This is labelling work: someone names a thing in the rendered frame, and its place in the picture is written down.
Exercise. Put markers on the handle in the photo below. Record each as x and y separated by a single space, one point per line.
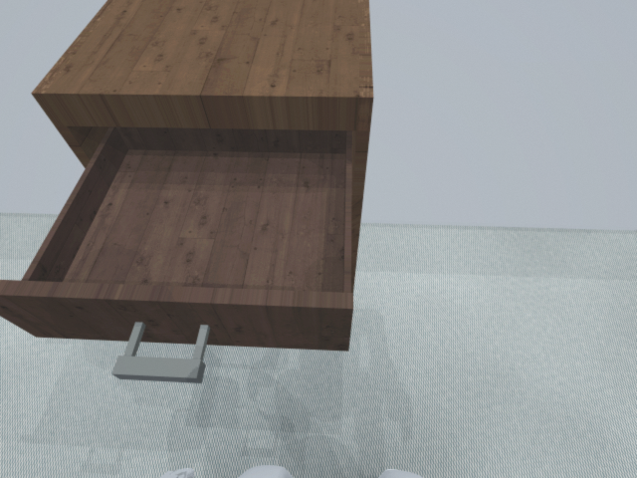
129 366

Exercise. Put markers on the drawer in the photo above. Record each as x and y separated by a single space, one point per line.
247 231

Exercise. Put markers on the cabinet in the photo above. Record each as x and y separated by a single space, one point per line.
247 64

